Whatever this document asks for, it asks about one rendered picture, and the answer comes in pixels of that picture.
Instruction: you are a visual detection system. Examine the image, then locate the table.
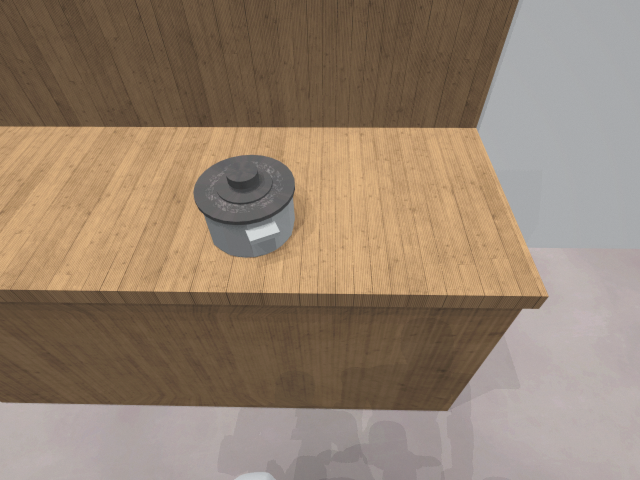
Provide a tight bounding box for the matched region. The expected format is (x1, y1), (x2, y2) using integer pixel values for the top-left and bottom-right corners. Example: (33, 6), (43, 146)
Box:
(0, 0), (549, 411)

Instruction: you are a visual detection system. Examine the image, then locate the lid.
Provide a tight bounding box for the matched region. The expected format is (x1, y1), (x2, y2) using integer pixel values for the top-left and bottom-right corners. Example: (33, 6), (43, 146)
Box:
(193, 155), (295, 225)

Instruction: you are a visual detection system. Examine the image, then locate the knob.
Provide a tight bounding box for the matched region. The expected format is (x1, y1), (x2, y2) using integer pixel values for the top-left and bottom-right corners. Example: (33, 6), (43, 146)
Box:
(226, 161), (259, 189)

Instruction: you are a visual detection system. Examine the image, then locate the pot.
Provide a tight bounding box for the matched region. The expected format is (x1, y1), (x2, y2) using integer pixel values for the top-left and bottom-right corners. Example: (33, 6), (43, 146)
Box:
(204, 198), (295, 258)

